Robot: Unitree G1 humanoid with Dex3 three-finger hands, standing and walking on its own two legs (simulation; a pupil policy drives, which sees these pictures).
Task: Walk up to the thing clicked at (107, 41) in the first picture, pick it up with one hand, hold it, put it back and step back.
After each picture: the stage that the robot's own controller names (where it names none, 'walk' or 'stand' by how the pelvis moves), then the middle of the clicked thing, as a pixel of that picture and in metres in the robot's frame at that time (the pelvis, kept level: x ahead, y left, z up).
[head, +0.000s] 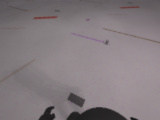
stand; (107, 42) +1.77 -0.38 -0.72
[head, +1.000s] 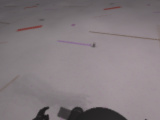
walk; (94, 45) +1.67 +0.05 -0.70
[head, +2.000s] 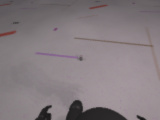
walk; (81, 57) +1.11 +0.26 -0.71
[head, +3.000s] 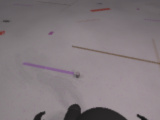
walk; (77, 75) +0.69 +0.20 -0.70
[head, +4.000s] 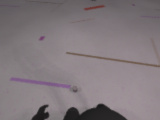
walk; (75, 89) +0.43 +0.17 -0.70
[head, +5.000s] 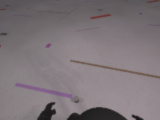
stand; (76, 99) +0.35 +0.18 -0.72
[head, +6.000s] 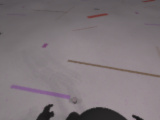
stand; (74, 100) +0.33 +0.19 -0.72
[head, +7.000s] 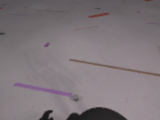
stand; (76, 98) +0.36 +0.19 -0.73
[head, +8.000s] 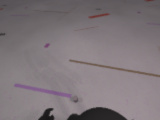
stand; (75, 99) +0.35 +0.20 -0.73
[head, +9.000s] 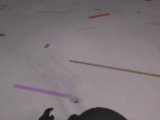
stand; (75, 99) +0.34 +0.20 -0.73
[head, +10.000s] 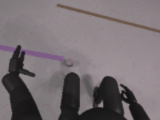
go down; (69, 63) +0.42 +0.19 -0.38
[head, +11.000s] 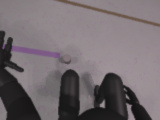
go down; (67, 59) +0.44 +0.21 -0.30
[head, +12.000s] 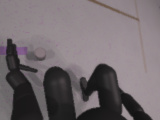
close in; (40, 54) +0.43 +0.25 -0.22
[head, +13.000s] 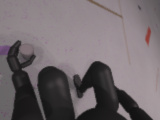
close; (27, 52) +0.43 +0.27 -0.22
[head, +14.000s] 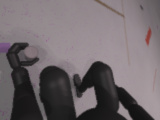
lift; (31, 54) +0.40 +0.25 -0.23
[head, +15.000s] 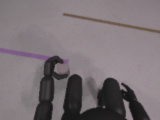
lift; (64, 70) +0.31 +0.20 -0.03
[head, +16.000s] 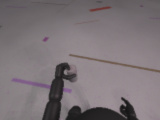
hold; (72, 73) +0.33 +0.15 +0.02
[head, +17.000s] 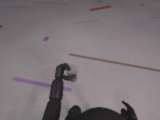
hold; (72, 73) +0.33 +0.15 +0.01
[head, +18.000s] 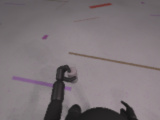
crouch; (72, 75) +0.32 +0.14 -0.01
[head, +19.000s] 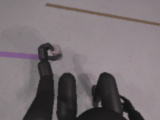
crouch; (57, 53) +0.45 +0.22 -0.09
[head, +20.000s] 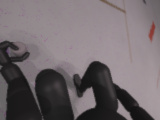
lower; (21, 51) +0.43 +0.29 -0.23
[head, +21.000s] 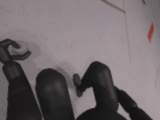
lower; (22, 50) +0.43 +0.29 -0.23
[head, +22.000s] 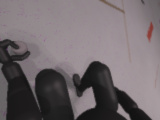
lower; (21, 51) +0.43 +0.29 -0.23
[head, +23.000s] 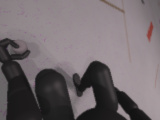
lower; (21, 50) +0.44 +0.28 -0.23
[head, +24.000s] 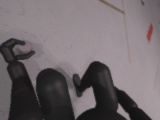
loosen; (25, 50) +0.44 +0.27 -0.23
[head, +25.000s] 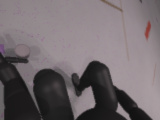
withdraw; (23, 52) +0.43 +0.27 -0.23
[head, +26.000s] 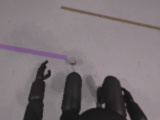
walk; (73, 61) +0.46 +0.19 -0.36
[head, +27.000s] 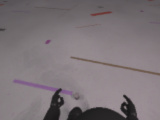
stand; (76, 96) +0.38 +0.16 -0.66
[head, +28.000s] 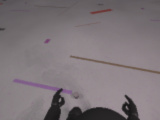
stand; (76, 95) +0.37 +0.17 -0.67
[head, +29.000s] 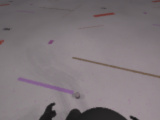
stand; (77, 95) +0.39 +0.16 -0.70
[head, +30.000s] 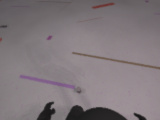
walk; (78, 90) +0.41 +0.17 -0.71
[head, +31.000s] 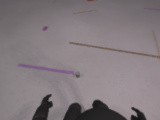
walk; (77, 74) +0.60 +0.16 -0.71
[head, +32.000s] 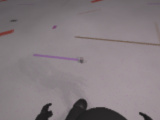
walk; (81, 60) +0.94 +0.24 -0.70
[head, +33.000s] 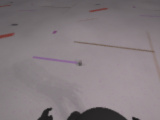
stand; (80, 63) +1.01 +0.22 -0.71
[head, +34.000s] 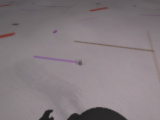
stand; (80, 62) +1.02 +0.22 -0.73
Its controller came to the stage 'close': yes
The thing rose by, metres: 0.71
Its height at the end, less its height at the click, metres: +0.00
